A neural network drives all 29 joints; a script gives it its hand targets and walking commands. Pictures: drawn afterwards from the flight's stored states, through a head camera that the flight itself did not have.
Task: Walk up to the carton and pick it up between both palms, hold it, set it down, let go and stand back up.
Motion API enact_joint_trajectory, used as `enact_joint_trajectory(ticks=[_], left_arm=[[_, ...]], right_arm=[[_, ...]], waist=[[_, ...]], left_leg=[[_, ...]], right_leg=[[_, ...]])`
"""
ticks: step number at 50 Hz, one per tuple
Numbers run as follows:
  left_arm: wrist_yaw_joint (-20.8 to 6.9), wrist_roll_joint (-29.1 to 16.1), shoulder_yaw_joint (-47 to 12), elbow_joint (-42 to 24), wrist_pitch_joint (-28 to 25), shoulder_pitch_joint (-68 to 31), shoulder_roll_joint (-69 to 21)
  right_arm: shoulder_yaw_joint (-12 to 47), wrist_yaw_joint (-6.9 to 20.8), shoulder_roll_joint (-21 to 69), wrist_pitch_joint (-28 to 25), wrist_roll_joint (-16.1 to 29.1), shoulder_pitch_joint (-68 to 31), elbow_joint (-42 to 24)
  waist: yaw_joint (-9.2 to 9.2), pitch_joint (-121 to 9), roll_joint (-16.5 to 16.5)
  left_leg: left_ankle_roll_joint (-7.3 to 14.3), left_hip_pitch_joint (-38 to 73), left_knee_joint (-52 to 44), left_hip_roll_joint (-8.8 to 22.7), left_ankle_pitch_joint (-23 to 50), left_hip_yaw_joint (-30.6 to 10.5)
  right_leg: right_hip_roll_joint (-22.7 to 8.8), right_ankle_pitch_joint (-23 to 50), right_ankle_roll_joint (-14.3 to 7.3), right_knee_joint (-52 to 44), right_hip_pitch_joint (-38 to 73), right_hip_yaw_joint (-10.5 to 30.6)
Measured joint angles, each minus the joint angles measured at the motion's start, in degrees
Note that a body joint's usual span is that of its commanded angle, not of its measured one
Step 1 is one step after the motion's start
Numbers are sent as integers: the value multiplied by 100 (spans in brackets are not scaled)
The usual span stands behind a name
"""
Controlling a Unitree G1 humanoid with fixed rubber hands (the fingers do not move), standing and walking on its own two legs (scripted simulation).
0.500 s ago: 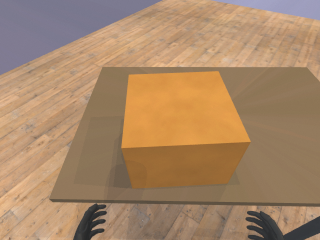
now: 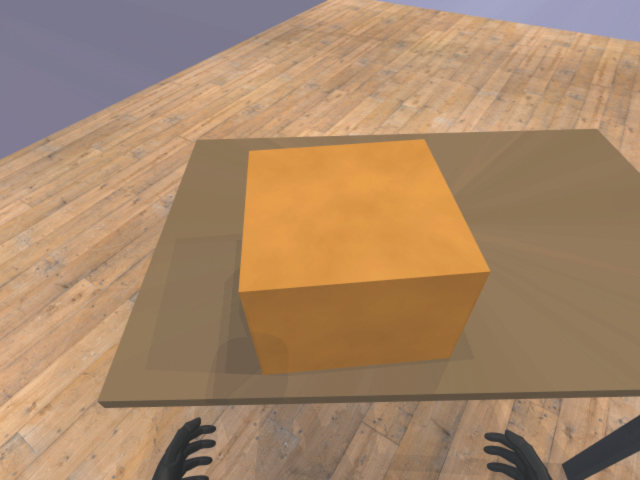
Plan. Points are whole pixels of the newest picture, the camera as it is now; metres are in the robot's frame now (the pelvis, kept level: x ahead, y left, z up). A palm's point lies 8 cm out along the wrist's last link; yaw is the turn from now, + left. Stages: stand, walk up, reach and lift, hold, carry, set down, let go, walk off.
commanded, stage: set down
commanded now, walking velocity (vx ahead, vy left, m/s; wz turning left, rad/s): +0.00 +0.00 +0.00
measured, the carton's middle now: (347, 251) +0.45 +0.01 +0.02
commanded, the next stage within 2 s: let go in 0.22 s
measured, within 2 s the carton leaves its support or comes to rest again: neither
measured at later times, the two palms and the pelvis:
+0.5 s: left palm out of the picture +0.15 +0.22 -0.08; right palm out of the picture +0.15 -0.22 -0.09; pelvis -0.01 +0.00 +0.00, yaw +0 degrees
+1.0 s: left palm out of the picture +0.12 +0.27 -0.09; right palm out of the picture +0.12 -0.28 -0.10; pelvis +0.00 -0.01 -0.01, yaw +1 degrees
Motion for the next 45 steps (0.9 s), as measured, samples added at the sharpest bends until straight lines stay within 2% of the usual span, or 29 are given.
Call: enact_joint_trajectory(ticks=[7, 21, 40, 42, 45], left_arm=[[-60, 62, 60, 219, 103, -200, 49], [-74, -18, 21, 422, 105, -289, 97], [-91, 111, -28, 380, 83, -285, 66], [-106, 135, -17, 412, 10, -274, 77], [-184, 273, 90, 769, -432, -291, 215]], right_arm=[[-62, -64, 86, 67, -186, -256, 190], [-88, -101, 149, 25, -354, -247, 387], [-84, -152, 26, -28, -194, -422, 535], [-55, -149, 14, -6, -172, -404, 552], [47, -164, -196, 406, -125, -315, 616]], waist=[[-49, 74, -87], [-100, -4, 56], [-48, 14, 8], [-60, -21, 22], [-68, -188, -2]], left_leg=[[-20, -78, 34, 2, 40, 6], [-3, -150, 73, -42, 35, -1], [-59, -35, 102, 11, -43, -49], [-57, -63, 101, 12, -44, -55], [-30, -310, 263, -16, -91, -118]], right_leg=[[2, 9, -15, 93, -108, 8], [-42, -67, -1, 252, -229, 2], [6, -140, -43, 246, -85, -49], [6, -139, -45, 239, -107, -55], [-28, -226, -36, 426, -339, -115]])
